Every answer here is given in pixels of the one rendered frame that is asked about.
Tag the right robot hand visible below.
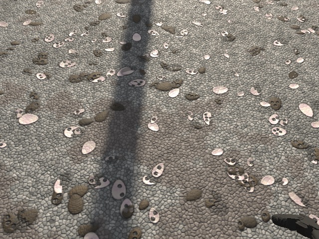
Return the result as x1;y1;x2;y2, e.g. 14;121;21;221
271;213;319;239

